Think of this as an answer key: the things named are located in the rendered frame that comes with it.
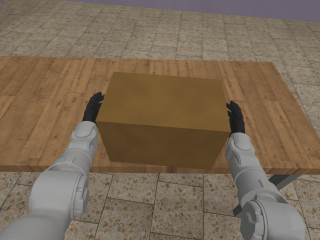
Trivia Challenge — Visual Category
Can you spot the robot right hand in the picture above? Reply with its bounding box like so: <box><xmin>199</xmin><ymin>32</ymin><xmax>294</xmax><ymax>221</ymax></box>
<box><xmin>226</xmin><ymin>101</ymin><xmax>246</xmax><ymax>137</ymax></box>

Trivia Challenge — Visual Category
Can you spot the carton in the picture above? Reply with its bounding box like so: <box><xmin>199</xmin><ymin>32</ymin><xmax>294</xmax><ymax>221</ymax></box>
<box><xmin>95</xmin><ymin>71</ymin><xmax>231</xmax><ymax>170</ymax></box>

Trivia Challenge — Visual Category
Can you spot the table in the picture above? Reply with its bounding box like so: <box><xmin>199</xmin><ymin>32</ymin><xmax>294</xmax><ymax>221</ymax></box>
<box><xmin>0</xmin><ymin>56</ymin><xmax>320</xmax><ymax>217</ymax></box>

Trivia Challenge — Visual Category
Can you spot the robot right upper arm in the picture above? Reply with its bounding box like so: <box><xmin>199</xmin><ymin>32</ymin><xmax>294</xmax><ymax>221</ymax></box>
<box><xmin>240</xmin><ymin>199</ymin><xmax>305</xmax><ymax>240</ymax></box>

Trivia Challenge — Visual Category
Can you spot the robot left forearm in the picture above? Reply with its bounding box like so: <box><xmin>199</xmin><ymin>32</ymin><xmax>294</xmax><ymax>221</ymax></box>
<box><xmin>28</xmin><ymin>121</ymin><xmax>99</xmax><ymax>211</ymax></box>

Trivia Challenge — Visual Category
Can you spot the robot left hand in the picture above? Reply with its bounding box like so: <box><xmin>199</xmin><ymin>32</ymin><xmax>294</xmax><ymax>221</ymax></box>
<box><xmin>82</xmin><ymin>92</ymin><xmax>105</xmax><ymax>128</ymax></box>

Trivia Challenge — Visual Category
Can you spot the robot left upper arm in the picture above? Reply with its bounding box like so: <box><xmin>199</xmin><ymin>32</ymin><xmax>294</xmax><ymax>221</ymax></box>
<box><xmin>0</xmin><ymin>170</ymin><xmax>89</xmax><ymax>240</ymax></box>

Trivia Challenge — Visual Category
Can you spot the robot right forearm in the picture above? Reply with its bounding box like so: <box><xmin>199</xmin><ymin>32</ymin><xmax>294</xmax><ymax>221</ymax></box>
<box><xmin>225</xmin><ymin>132</ymin><xmax>306</xmax><ymax>240</ymax></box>

